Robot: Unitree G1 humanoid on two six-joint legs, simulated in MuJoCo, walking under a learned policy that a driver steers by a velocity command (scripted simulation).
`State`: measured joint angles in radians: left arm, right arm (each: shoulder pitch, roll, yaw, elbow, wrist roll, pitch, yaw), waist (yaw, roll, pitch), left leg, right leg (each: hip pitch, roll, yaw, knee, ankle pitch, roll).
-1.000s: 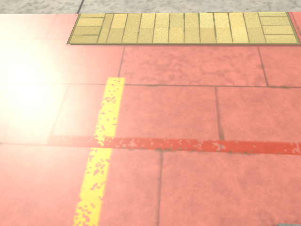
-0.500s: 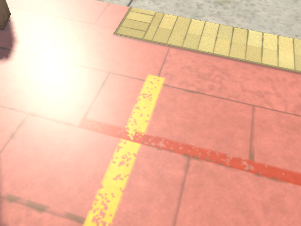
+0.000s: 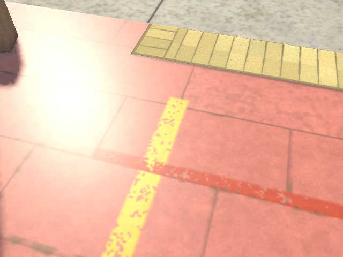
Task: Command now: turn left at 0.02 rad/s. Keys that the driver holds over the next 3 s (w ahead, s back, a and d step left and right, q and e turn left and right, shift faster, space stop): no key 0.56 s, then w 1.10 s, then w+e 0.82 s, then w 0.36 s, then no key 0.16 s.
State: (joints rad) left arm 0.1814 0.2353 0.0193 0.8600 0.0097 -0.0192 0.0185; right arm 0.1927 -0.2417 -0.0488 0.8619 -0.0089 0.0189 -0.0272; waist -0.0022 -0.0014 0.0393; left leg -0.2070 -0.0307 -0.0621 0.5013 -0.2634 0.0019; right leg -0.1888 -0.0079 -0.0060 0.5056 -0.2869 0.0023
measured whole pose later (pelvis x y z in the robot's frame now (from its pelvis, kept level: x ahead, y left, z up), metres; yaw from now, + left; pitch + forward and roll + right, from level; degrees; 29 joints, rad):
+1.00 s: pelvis +0.10 +0.03 +0.01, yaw +0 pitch +1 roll +0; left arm 0.22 0.28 0.05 0.96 -0.03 -0.09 0.00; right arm 0.40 -0.20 -0.03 1.11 0.01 -0.11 0.02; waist -0.04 -0.04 -0.01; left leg -0.07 -0.03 0.03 0.34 -0.28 0.05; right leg -0.51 -0.05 0.00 1.07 -0.26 -0.06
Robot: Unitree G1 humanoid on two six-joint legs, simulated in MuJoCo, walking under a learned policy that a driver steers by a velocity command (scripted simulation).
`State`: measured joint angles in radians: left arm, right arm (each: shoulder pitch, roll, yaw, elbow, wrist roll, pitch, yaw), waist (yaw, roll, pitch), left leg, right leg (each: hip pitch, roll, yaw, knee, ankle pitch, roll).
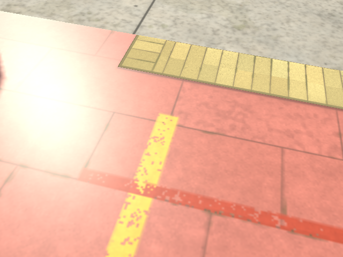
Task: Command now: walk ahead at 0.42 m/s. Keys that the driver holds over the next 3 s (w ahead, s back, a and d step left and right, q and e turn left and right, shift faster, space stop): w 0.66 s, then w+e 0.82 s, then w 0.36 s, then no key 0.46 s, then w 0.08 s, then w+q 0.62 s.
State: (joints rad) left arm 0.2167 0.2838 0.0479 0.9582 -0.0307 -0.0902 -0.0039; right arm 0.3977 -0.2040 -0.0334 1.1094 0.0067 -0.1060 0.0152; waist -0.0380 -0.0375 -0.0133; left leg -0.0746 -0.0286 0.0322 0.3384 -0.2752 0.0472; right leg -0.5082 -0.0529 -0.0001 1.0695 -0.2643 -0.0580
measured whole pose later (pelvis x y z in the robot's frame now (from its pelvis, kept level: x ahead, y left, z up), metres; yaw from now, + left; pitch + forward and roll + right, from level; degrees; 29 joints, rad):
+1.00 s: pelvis +0.57 +0.00 +0.00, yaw -8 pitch +1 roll +1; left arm 0.30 0.29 0.06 0.95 -0.04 -0.06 0.01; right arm 0.17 -0.24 -0.05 0.90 -0.01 -0.11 0.01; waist 0.00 -0.04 0.03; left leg -0.27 0.01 0.11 0.41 -0.16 0.03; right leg -0.48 -0.07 0.04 1.16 -0.34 -0.04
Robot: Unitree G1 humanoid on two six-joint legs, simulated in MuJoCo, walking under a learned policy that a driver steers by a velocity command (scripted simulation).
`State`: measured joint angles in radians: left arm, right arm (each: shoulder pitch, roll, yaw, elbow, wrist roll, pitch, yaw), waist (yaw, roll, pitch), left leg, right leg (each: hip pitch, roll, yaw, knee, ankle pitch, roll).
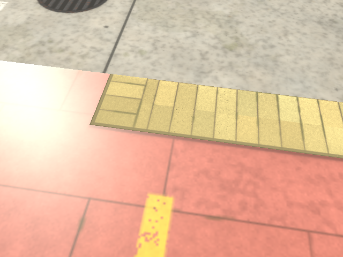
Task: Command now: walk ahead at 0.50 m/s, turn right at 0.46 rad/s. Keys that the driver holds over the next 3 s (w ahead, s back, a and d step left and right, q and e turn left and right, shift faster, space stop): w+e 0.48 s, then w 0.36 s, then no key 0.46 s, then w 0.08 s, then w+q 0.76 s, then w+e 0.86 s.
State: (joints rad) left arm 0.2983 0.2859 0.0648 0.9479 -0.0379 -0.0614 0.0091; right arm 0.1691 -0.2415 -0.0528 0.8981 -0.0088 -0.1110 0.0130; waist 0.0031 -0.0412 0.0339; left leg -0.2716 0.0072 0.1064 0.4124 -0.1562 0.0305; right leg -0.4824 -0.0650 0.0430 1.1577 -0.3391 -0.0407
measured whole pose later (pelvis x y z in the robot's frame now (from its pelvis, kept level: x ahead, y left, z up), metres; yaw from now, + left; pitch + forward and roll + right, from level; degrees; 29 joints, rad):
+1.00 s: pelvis +0.56 -0.12 -0.01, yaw -23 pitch +2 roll +0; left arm 0.33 0.28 0.06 0.86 -0.01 -0.05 0.01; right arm 0.09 -0.26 -0.05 0.80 -0.01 -0.11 0.04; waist 0.02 -0.02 0.05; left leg -0.42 -0.02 0.05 0.51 -0.12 0.05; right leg -0.31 0.07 0.11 1.16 -0.52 0.00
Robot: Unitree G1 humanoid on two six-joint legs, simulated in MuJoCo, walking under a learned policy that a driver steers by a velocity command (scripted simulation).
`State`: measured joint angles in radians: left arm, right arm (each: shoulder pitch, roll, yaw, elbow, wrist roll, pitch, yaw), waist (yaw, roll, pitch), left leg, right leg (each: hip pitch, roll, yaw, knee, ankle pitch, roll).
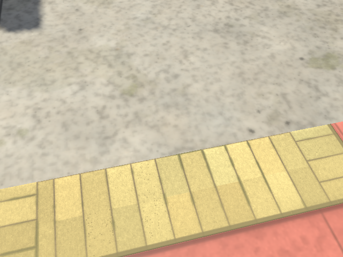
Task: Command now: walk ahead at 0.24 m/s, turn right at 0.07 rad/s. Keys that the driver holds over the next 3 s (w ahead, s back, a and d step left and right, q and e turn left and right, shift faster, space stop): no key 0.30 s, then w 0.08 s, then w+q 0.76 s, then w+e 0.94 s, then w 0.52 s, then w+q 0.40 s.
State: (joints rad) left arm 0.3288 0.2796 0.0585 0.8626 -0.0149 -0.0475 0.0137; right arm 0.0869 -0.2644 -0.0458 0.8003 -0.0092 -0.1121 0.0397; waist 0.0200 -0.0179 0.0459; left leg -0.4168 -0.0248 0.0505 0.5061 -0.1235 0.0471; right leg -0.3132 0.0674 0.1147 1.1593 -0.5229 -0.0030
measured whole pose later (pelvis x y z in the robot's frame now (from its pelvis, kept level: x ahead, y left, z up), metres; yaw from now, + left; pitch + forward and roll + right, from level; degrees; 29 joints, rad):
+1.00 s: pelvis +0.36 +0.05 -0.02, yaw +18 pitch +1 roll +0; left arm 0.43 0.24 0.00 0.94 0.10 -0.10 -0.06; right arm 0.15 -0.24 -0.05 0.82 -0.05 -0.12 0.05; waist 0.01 0.00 -0.02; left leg -0.50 -0.09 0.05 0.73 -0.27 0.11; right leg -0.07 -0.09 -0.04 1.00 -0.49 0.02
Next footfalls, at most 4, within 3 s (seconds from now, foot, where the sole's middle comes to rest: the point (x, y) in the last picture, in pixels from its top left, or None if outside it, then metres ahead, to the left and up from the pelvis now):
0.30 right None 0.17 -0.15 -0.77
0.92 left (139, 255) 0.45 0.15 -0.77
1.42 right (162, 177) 0.78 0.08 -0.77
1.96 left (111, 141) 1.06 0.35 -0.90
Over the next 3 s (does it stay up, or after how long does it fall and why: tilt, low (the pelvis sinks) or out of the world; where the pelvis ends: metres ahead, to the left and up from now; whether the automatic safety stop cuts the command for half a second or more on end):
stays up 1.49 0.22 -0.14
